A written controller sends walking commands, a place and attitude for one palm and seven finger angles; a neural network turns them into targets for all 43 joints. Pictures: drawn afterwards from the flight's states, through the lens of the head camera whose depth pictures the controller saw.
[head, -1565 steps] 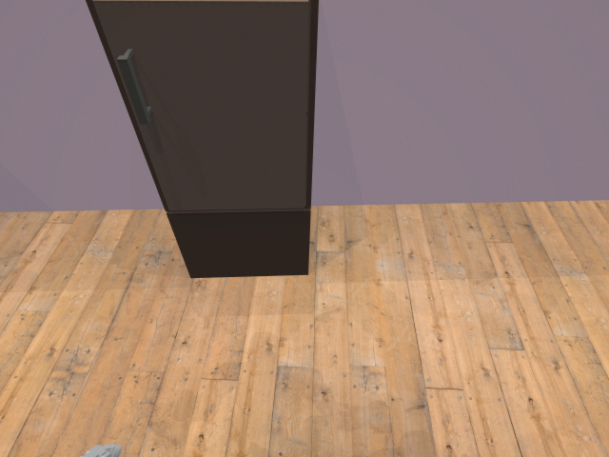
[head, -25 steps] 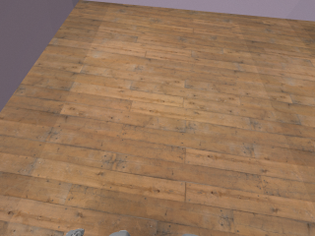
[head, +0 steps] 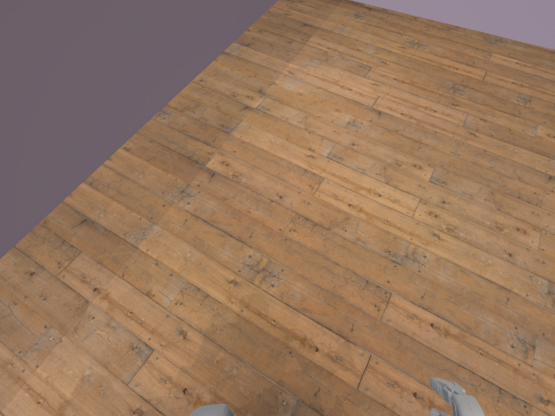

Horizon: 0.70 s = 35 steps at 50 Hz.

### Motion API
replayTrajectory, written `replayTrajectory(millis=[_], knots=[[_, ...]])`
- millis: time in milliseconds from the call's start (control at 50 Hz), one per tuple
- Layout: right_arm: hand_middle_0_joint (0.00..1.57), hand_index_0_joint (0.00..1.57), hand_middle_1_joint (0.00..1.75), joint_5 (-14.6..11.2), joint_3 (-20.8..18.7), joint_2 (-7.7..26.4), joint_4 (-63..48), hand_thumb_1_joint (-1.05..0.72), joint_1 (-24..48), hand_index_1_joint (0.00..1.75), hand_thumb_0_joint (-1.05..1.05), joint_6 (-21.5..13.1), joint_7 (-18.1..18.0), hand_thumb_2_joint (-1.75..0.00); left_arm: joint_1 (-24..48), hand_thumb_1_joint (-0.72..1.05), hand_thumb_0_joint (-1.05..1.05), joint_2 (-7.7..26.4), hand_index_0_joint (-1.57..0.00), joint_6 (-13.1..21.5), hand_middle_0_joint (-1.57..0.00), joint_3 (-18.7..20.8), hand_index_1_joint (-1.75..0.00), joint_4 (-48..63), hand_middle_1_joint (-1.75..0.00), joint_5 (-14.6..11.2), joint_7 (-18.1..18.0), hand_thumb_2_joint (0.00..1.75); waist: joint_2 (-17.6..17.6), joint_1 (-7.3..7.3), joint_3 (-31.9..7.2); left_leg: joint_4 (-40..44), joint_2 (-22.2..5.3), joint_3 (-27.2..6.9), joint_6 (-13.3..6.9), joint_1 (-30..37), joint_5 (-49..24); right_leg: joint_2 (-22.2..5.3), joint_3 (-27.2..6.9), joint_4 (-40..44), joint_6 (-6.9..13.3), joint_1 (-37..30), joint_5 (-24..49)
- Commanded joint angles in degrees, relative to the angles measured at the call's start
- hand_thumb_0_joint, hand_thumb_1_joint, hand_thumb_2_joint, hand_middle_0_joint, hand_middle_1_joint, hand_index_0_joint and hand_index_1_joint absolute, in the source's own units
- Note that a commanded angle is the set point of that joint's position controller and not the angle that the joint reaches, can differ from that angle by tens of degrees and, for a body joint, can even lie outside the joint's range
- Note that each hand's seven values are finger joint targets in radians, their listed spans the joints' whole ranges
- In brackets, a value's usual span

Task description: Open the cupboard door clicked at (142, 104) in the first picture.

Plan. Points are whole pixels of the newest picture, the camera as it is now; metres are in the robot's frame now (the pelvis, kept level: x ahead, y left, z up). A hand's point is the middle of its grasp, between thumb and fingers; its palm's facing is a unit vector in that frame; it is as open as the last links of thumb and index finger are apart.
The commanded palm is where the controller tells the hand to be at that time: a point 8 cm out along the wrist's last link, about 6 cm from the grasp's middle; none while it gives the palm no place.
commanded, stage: turn to face it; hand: left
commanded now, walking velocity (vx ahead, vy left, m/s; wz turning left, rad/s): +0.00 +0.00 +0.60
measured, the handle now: out of the picture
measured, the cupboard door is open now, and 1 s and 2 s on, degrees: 41 41 41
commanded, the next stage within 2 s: none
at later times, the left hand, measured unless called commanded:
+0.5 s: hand out of the picture +0.04 +0.16 -0.15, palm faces +0.29 -0.92 -0.27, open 7.4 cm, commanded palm none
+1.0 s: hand out of the picture +0.00 +0.18 -0.15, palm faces +0.58 -0.77 -0.29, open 7.4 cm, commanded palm none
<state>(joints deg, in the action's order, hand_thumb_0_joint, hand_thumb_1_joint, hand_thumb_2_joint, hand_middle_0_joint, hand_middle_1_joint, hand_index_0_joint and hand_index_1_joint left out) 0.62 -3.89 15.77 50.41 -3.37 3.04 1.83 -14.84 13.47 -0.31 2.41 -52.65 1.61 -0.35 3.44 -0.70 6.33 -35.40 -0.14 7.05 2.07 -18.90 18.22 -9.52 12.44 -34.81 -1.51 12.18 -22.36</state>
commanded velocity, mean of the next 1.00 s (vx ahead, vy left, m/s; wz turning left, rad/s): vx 0.00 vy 0.00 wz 0.60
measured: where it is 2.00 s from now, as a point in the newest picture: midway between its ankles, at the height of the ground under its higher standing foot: outside the picture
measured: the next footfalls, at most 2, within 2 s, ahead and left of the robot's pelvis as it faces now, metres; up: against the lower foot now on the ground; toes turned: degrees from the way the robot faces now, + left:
left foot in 0.02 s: +0.05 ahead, +0.12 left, +0.00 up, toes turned +7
right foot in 0.32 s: +0.10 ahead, -0.15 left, +0.00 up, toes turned +9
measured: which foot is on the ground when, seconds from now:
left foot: up 0.00-0.00, down 0.02-0.32, up 0.34-0.66, down 0.68-1.00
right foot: down 0.00-0.02, up 0.04-0.30, down 0.32-0.66, up 0.68-1.00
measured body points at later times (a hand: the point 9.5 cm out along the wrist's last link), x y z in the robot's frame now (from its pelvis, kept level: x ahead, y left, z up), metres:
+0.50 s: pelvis +0.02 -0.05 +0.01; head +0.07 -0.05 +0.45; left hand +0.02 +0.21 -0.13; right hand +0.18 -0.28 -0.14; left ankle -0.04 +0.07 -0.65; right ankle +0.06 -0.16 -0.73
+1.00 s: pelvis +0.03 -0.06 +0.00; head +0.07 -0.04 +0.45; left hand -0.03 +0.22 -0.13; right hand +0.24 -0.23 -0.15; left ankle -0.02 +0.07 -0.73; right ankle +0.11 -0.16 -0.73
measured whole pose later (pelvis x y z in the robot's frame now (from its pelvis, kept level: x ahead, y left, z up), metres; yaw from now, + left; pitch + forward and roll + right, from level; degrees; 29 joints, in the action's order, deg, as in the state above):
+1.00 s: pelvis +0.03 -0.06 +0.00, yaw +36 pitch +1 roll +0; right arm 1.2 -3.9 12.9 52.3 -10.9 3.0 0.5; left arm -8.4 14.7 -1.9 3.7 -49.2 0.9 -0.2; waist -0.4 1.1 4.4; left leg -32.5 1.4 -5.6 1.0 -19.2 14.4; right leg -2.1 1.6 -34.9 -3.6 17.7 -19.9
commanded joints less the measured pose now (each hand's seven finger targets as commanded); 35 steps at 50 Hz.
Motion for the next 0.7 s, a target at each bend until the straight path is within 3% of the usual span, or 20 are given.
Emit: replayTrajectory(millis=[0, 20, 60, 100, 180, 220, 260, 280, 300, 320, 340, 380, 420, 520, 580, 600, 620, 640, 660, 680], knots=[[0.2, 0.2, 0.3, 0.5, -3.7, 16.2, -1.8, -0.9, -13.9, 0.3, 0.0, -1.8, -0.8, -0.9, 3.1, 0.9, 0.0, 6.3, -0.2, 0.6, -0.2, 1.9, -0.3, 8.5, -0.3, -1.1, -0.5, 0.9, -20.5, 7.12, -17.9, 10.7, -26.1, -29.8, -16.8, 26.7, -54.1, 3.0, -5.8, -31.1, -3.8, 21.6, -16.5], [0.2, 0.2, 0.3, 0.3, -3.7, 16.0, -1.6, -0.9, -14.8, 0.3, 0.0, -1.6, -1.4, -0.9, 5.4, 0.9, 0.0, 7.6, -0.2, -0.4, -0.2, 2.1, -0.3, 9.8, -0.3, -0.6, -0.9, 0.9, -10.3, 6.93, -15.7, 10.1, -26.8, -27.8, -18.1, 23.3, -48.6, 2.3, -10.9, -34.7, -3.6, 24.1, -14.9], [0.2, 0.2, 0.3, 0.6, -2.9, 12.4, -2.8, -0.9, -8.5, 0.3, 0.0, -1.9, -2.4, -0.9, 6.3, 0.9, 0.0, 6.5, -0.2, -1.1, -0.2, 2.5, -0.3, 7.5, -0.3, -0.6, -1.0, 0.9, -16.5, 4.27, -11.5, 12.6, -18.7, -22.7, -13.8, 14.5, -35.6, 2.3, -13.6, -34.3, -3.9, 22.9, -7.7], [0.2, 0.2, 0.3, 0.7, -2.1, 10.3, -4.1, -0.9, -3.4, 0.3, 0.0, -1.9, -2.3, -0.9, 4.0, 0.9, 0.0, 6.5, -0.2, -1.7, -0.2, 2.8, -0.3, 6.1, -0.3, -0.5, -0.2, 0.9, -13.4, 1.48, -8.2, 14.8, -14.3, -18.5, -10.9, 6.9, -23.2, 3.4, -12.5, -30.7, -3.8, 18.4, -3.0], [0.2, 0.2, 0.3, 1.1, -2.5, 10.7, -4.3, -0.9, -2.1, 0.3, 0.0, -1.6, -1.9, -0.9, 3.1, 0.9, 0.0, 5.5, -0.2, -1.7, -0.2, 2.6, -0.3, 6.3, -0.3, -0.5, 0.1, 0.9, -12.7, 0.72, -6.6, 16.2, -11.8, -19.5, -10.0, 1.2, -9.5, 6.3, -10.2, -16.0, -3.1, 11.0, -2.5], [0.2, 0.2, 0.3, 1.1, -2.8, 10.6, -4.5, -0.9, -1.9, 0.3, 0.0, -1.3, -1.8, -0.9, 1.7, 0.9, 0.0, 5.0, -0.2, -1.2, -0.2, 2.6, -0.3, 6.4, -0.3, -0.6, 0.0, 0.9, -13.2, 0.48, -7.3, 14.3, -11.2, -21.7, -9.8, -0.8, -8.9, 8.2, -9.1, -8.3, -2.7, 5.7, -0.9], [0.2, 0.2, 0.3, 0.6, -3.0, 9.8, -5.0, -0.9, -0.6, 0.3, 0.0, -1.1, -1.7, -0.9, -2.3, 0.9, 0.0, 5.6, -0.2, -0.4, -0.2, 3.0, -0.3, 5.7, -0.3, -0.7, -0.1, 0.9, -11.0, -1.67, -8.0, 9.7, -8.7, -21.4, -7.7, -5.1, -7.8, 8.9, -8.5, 3.4, -2.3, -2.8, 6.3], [0.2, 0.2, 0.3, 0.0, -2.8, 7.4, -5.7, -0.9, -0.2, 0.3, 0.0, -1.0, -1.5, -0.9, -4.9, 0.9, 0.0, 9.0, -0.2, 0.3, -0.2, 3.7, -0.3, 5.6, -0.3, -0.2, -0.5, 0.9, -3.9, -3.2, -8.8, 1.8, -4.1, -17.9, -4.8, -10.1, -2.8, 2.9, -15.2, 13.3, -0.8, -8.3, 5.1], [0.2, 0.2, 0.3, -0.2, -2.1, 2.7, -6.8, -0.9, -1.4, 0.3, 0.0, -1.1, -1.2, -0.9, -5.2, 0.9, 0.0, 14.4, -0.2, 0.8, -0.2, 4.7, -0.3, 6.0, -0.3, 0.6, -1.1, 0.9, 14.7, -3.33, -8.9, -13.6, 4.4, -7.6, 0.1, -18.2, 12.7, -13.9, -33.8, 20.8, 5.5, -10.8, 5.6], [0.2, 0.2, 0.3, 0.3, -2.2, 4.2, -7.3, -0.9, -0.5, 0.3, 0.0, -1.0, -0.8, -0.9, -3.8, 0.9, 0.0, 15.3, -0.2, 0.5, -0.2, 4.1, -0.3, 6.9, -0.3, 0.1, -1.1, 0.9, 12.7, -3.48, -8.5, -27.0, 2.2, -9.5, -0.4, -15.6, 17.7, -19.2, -34.8, 21.7, 10.3, -3.3, 6.2], [0.2, 0.2, 0.3, 0.3, -2.5, 4.3, -6.4, -0.9, 0.1, 0.3, 0.0, -0.7, -0.9, -0.9, -1.3, 0.9, 0.0, 12.3, -0.2, 0.9, -0.2, 3.9, -0.3, 7.0, -0.3, 0.0, -1.5, 0.9, 13.8, -1.75, -7.8, -34.2, 0.5, -11.1, -0.4, -16.8, 15.0, -16.3, -34.9, 20.5, 10.6, -1.5, 9.3], [0.2, 0.2, 0.3, 0.2, -2.3, 3.5, -4.1, -0.9, -2.7, 0.3, 0.0, 0.0, -0.2, -0.9, 4.2, 0.9, 0.0, 8.7, -0.2, 0.5, -0.2, 2.8, -0.3, 8.2, -0.3, -0.2, -1.6, 0.9, 10.8, 1.24, -7.0, -36.8, -1.8, -9.2, 0.8, -14.6, 8.1, -10.4, -20.5, 17.1, 8.4, -0.2, 17.2], [0.2, 0.2, 0.3, 0.2, -1.6, 1.7, -3.2, -0.9, -2.6, 0.3, 0.0, 0.1, 0.1, -0.9, 3.7, 0.9, 0.0, 7.8, -0.2, 0.9, -0.2, 2.5, -0.3, 8.1, -0.3, 0.1, -1.7, 0.9, 9.6, 1.09, -7.6, -29.3, -1.8, -6.2, 1.7, -12.2, 7.5, -8.5, -13.9, 15.2, 7.3, -2.7, 26.1], [0.2, 0.2, 0.3, -0.3, -0.5, 0.0, -3.7, -0.9, 0.3, 0.3, 0.0, -0.6, 0.3, -0.9, -1.4, 0.9, 0.0, 11.1, -0.2, 1.0, -0.2, 3.6, -0.3, 5.4, -0.3, 0.2, -1.6, 0.9, 7.9, -2.01, -9.2, -10.4, -0.6, -1.4, 1.6, -7.4, 9.3, -11.1, -10.8, 10.8, 8.1, -10.3, 37.9], [0.2, 0.2, 0.3, -0.3, -0.5, 0.9, -3.1, -0.9, -2.5, 0.3, 0.0, -1.1, 0.0, -0.9, -0.8, 0.9, 0.0, 11.3, -0.2, 0.7, -0.2, 3.9, -0.3, 4.6, -0.3, 0.0, -1.2, 0.9, 8.3, -0.66, -10.4, 1.0, -0.1, -0.1, 0.8, -0.5, 2.9, -10.8, -8.1, 6.1, 5.8, -8.7, 36.3], [0.2, 0.2, 0.3, -0.2, -0.8, 2.1, -2.5, -0.9, -5.1, 0.3, 0.0, -1.3, 0.0, -0.9, 0.2, 0.9, 0.0, 11.2, -0.2, 0.5, -0.2, 4.1, -0.3, 4.9, -0.3, -0.4, -1.0, 0.9, 6.3, 1.0, -10.7, 6.8, -0.4, -0.5, 0.2, 4.9, -2.9, -10.4, -6.1, 3.1, 3.8, -4.9, 31.9], [0.2, 0.2, 0.3, 0.1, -1.7, 5.4, -1.7, -0.9, -8.4, 0.3, 0.0, -1.7, -0.1, -0.9, 0.8, 0.9, 0.0, 9.7, -0.2, 0.1, -0.2, 4.0, -0.3, 5.6, -0.3, -0.8, -0.8, 0.9, -1.5, 2.93, -12.6, 11.6, -4.8, -5.9, -1.8, 14.2, -12.0, -8.3, -3.3, -4.7, 0.8, 3.0, 23.3], [0.2, 0.2, 0.3, 0.8, -3.5, 12.4, -1.7, -0.9, -12.2, 0.3, 0.0, -2.0, -0.5, -0.9, 1.5, 0.9, 0.0, 5.4, -0.2, -0.3, -0.2, 3.0, -0.3, 8.0, -0.3, -1.2, -0.3, 0.9, -21.0, 5.06, -13.3, 13.9, -21.3, -28.5, -10.4, 21.5, -32.2, 0.5, -1.2, -18.2, -4.1, 19.5, -9.2], [0.2, 0.2, 0.3, 0.8, -3.9, 14.5, -0.4, -0.9, -16.0, 0.3, 0.0, -1.5, -1.2, -0.9, 6.2, 0.9, 0.0, 5.5, -0.2, -0.8, -0.2, 2.4, -0.3, 10.2, -0.3, -0.5, -0.6, 0.9, -18.7, 7.12, -13.1, 14.3, -26.1, -32.0, -16.5, 19.0, -34.7, 2.5, -7.9, -26.9, -3.5, 22.8, -17.1], [0.2, 0.2, 0.3, 0.9, -3.5, 12.8, -0.4, -0.9, -15.6, 0.3, 0.0, -1.8, -1.8, -0.9, 8.9, 0.9, 0.0, 5.4, -0.2, -1.1, -0.2, 2.4, -0.3, 10.2, -0.3, -0.3, -1.0, 0.9, -16.1, 6.4, -12.4, 13.8, -23.1, -31.2, -16.2, 17.2, -31.3, 2.5, -10.8, -30.4, -3.1, 24.4, -13.9]])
